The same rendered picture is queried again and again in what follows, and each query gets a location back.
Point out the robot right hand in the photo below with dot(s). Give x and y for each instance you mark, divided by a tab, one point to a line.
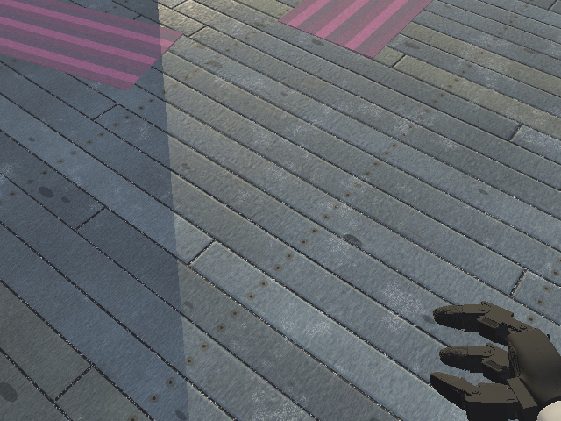
527	377

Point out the robot right forearm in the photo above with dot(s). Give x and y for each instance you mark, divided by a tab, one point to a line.
551	412

